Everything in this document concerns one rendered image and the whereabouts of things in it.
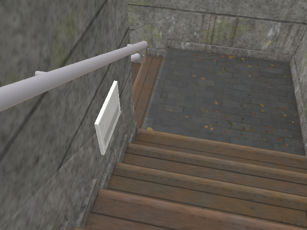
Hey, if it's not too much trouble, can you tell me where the stairs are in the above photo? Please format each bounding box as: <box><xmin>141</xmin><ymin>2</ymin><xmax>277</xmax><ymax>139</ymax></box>
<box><xmin>73</xmin><ymin>128</ymin><xmax>307</xmax><ymax>230</ymax></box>
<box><xmin>131</xmin><ymin>55</ymin><xmax>164</xmax><ymax>129</ymax></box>

